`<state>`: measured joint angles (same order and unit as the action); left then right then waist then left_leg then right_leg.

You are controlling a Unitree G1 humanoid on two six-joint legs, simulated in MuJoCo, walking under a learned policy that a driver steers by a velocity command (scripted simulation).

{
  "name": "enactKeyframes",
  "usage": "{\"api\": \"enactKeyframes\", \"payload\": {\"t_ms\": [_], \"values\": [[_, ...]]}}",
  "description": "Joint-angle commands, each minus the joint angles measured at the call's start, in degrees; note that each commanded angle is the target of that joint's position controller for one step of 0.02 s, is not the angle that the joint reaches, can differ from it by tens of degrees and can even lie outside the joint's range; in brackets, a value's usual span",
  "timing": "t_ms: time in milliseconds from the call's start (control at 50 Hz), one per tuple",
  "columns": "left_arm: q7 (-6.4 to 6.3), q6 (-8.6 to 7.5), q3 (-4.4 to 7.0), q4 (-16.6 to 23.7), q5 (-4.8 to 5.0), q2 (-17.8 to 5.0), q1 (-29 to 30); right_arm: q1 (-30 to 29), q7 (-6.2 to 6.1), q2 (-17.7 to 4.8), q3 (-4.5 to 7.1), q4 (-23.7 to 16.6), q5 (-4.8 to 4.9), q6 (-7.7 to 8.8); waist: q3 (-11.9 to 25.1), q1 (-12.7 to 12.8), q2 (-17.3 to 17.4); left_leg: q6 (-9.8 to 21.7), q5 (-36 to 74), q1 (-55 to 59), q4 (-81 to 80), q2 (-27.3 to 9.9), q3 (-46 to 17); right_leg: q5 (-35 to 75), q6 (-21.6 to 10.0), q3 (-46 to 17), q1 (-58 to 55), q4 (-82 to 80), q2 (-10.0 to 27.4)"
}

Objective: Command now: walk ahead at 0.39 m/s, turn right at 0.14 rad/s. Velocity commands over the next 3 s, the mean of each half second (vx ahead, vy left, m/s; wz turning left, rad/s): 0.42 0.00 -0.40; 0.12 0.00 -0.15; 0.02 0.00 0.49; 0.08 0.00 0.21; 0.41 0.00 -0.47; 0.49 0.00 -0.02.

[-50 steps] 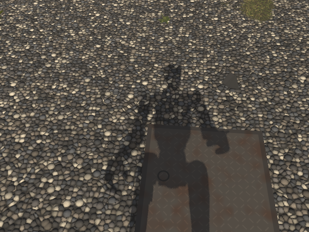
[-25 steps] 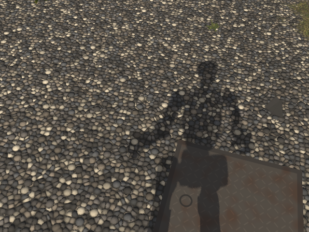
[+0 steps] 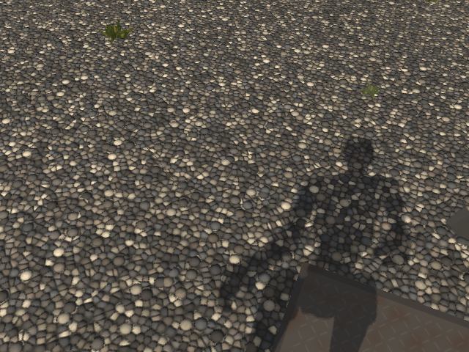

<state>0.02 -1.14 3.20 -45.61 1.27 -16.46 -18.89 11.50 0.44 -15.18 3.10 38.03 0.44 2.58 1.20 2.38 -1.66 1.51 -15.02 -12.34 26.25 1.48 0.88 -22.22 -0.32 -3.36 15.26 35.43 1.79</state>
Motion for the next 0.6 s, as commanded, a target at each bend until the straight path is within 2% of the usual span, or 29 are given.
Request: {"api": "enactKeyframes", "payload": {"t_ms": [20,40,80,100,140,180,220,260,300,320,360,380,400,420,440,460,480,500,520,540,560,600], "values": [[0.18,-3.22,1.36,8.9,1.43,-7.2,11.0,14.3,-0.49,-11.0,3.60,0.7,-0.85,1.50,-3.5,-9.0,11.2,13.8,-17.7,21.4,-14.7,-23.9,-31.9,-8.7,-1.5,-2.6,35.8,23.8,1.1],[0.46,-3.18,1.63,7.7,1.62,-7.3,9.2,12.1,-0.49,-8.5,2.75,0.5,-0.65,2.21,-5.2,-7.4,10.7,12.0,-17.1,20.6,-15.4,-21.2,-27.5,-3.9,-2.1,-3.8,37.3,26.6,1.8],[0.84,-2.99,1.75,6.9,0.72,-6.3,8.6,8.3,-0.43,-6.8,2.14,0.6,-0.39,2.78,-6.8,-5.5,9.3,9.6,-4.9,18.5,-17.1,-18.8,-18.9,4.3,-2.0,-4.8,37.9,26.7,3.1],[1.08,-2.91,1.58,6.7,0.51,-5.3,8.5,7.3,-0.46,-6.3,1.99,0.5,-0.75,2.92,-6.8,-5.0,8.3,8.6,2.1,16.4,-17.7,-17.2,-14.4,7.6,-1.5,-4.5,36.1,26.4,3.0],[1.46,-2.64,1.09,6.7,0.37,-3.4,8.5,6.5,-0.56,-6.1,2.07,0.9,-1.12,3.18,-5.7,-4.5,7.5,8.2,12.2,13.9,-18.2,-15.5,-7.4,12.9,0.1,-2.8,33.7,24.3,2.7],[1.76,-2.39,0.58,7.7,0.08,-2.4,10.4,6.1,-0.71,-6.7,2.18,1.6,-1.03,3.31,-6.0,-4.7,6.9,7.8,15.8,10.9,-18.9,-14.2,-2.0,18.5,1.2,-1.0,30.3,18.1,2.7],[2.37,-2.42,-0.08,9.3,-0.10,-1.4,14.0,6.4,-0.98,-7.8,2.38,2.5,-0.72,3.30,-7.1,-5.8,6.5,7.2,16.8,8.2,-19.6,-13.6,1.8,23.6,1.2,1.7,26.2,10.4,2.6],[3.07,-2.46,-0.53,11.0,-0.13,-0.8,17.3,8.3,-1.20,-9.1,2.70,4.0,-0.17,3.15,-8.2,-6.8,5.9,7.0,17.2,8.6,-20.0,-14.9,3.6,24.9,-0.1,3.6,23.8,5.3,2.3],[3.73,-2.39,-0.37,12.4,0.07,-1.6,19.0,9.2,-1.19,-10.1,3.00,5.2,0.48,2.72,-8.6,-6.6,5.6,6.4,21.0,12.2,-18.5,-16.4,4.9,23.0,-1.9,4.5,23.4,2.2,1.8],[4.02,-2.36,-0.10,13.0,0.09,-2.3,19.1,9.1,-1.22,-10.5,3.13,5.5,0.62,2.38,-8.1,-5.9,5.7,5.9,27.5,14.2,-16.4,-16.9,5.9,20.9,-3.1,5.5,22.4,1.1,0.9],[4.19,-1.99,1.03,13.4,0.00,-4.5,16.2,8.8,-1.61,-12.5,3.62,5.6,0.65,1.51,-3.8,-3.2,7.8,4.6,49.5,17.5,-7.8,-17.2,7.9,15.4,-5.7,8.8,15.8,1.1,-2.8],[4.01,-1.69,2.24,12.2,0.11,-6.6,10.1,8.6,-1.88,-13.1,3.74,5.5,0.55,0.89,0.3,0.4,8.3,3.7,57.5,17.2,1.1,-16.4,8.9,13.7,-7.2,10.1,7.8,0.7,-5.3],[3.30,-1.37,3.98,10.2,0.04,-9.7,0.9,7.9,-2.23,-12.9,3.46,4.9,0.69,0.59,4.9,5.5,6.9,1.6,57.3,11.0,14.3,-14.1,10.3,17.3,-9.2,9.4,-6.1,-2.4,-7.0],[1.86,-0.62,5.29,9.1,-0.23,-14.4,-5.8,9.5,-2.35,-9.7,2.21,3.3,-0.69,1.13,10.9,6.9,-2.2,-1.3,30.7,-4.4,33.6,-10.4,9.7,25.0,-12.4,-4.9,-24.2,-2.5,2.1],[1.80,-1.22,5.10,11.2,-1.19,-18.9,-1.6,16.6,-1.35,-2.8,-0.21,0.7,-1.74,2.54,20.4,-1.3,-14.3,-4.5,-22.1,-23.9,54.1,2.1,1.0,24.1,-24.6,-39.3,-38.3,-9.6,18.4],[1.91,-1.47,4.19,12.5,-1.03,-13.8,-2.7,9.6,-0.69,-9.8,1.11,1.1,-0.08,3.87,23.9,4.5,-5.5,-3.8,-20.4,-25.7,58.0,-0.2,-8.6,26.5,-23.1,-39.5,-36.7,-13.6,17.8],[2.00,-1.86,3.46,12.0,-1.03,-11.9,0.4,5.1,-0.66,-10.4,1.29,-0.9,1.37,4.11,14.8,3.2,-3.5,-3.1,-15.9,-28.4,56.1,-2.3,-7.4,31.8,-20.4,-29.7,-29.3,-13.7,15.7],[1.96,-1.97,3.09,12.1,-0.27,-10.4,3.5,4.0,-1.29,-9.7,1.02,-0.7,0.45,4.13,8.4,0.7,2.1,-3.0,-11.8,-27.6,51.5,-4.8,-6.3,36.8,-18.1,-22.7,-20.0,-13.7,12.5],[1.75,-1.81,2.86,12.7,-0.31,-9.4,6.5,3.7,-1.88,-10.1,1.40,-0.5,-0.63,3.67,5.0,-1.2,2.7,-3.4,-9.4,-25.3,48.2,-6.2,-5.7,40.3,-16.8,-18.3,-12.5,-14.5,10.4],[1.53,-1.65,2.56,13.4,-1.18,-8.8,8.4,4.8,-2.00,-10.6,1.66,-0.3,-0.79,2.71,4.1,-3.2,1.4,-3.5,-7.9,-21.3,46.8,-7.0,-6.1,42.3,-16.5,-15.8,-6.5,-16.0,8.9],[1.45,-1.65,2.65,13.4,-1.67,-9.0,9.5,5.8,-2.16,-10.1,1.62,-0.1,-1.01,1.86,3.8,-4.3,0.4,-4.1,-6.9,-19.3,45.1,-6.8,-5.6,44.1,-16.6,-14.8,-2.7,-17.1,8.3],[1.04,-1.84,2.83,12.6,-1.59,-9.6,9.7,6.7,-2.60,-8.3,1.15,0.2,-1.56,0.71,4.2,-5.1,-0.3,-5.7,-4.7,-17.9,41.1,-6.0,-4.7,49.6,-17.0,-12.0,1.3,-17.3,7.1]]}}
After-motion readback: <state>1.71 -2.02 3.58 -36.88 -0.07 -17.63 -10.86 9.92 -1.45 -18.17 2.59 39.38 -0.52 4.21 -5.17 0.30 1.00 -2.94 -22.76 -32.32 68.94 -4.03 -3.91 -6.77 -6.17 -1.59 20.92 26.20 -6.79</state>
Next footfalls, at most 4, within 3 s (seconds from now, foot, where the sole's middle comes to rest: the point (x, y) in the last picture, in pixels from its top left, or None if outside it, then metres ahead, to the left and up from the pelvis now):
0.40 right None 0.34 -0.17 -0.77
0.90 left None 0.50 0.00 -0.77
1.24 right None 0.40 -0.23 -0.77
1.72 left None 0.39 0.02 -0.77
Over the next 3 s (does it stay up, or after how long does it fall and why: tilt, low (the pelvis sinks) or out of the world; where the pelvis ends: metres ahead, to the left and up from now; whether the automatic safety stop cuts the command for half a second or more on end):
stays up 0.89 -0.22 0.00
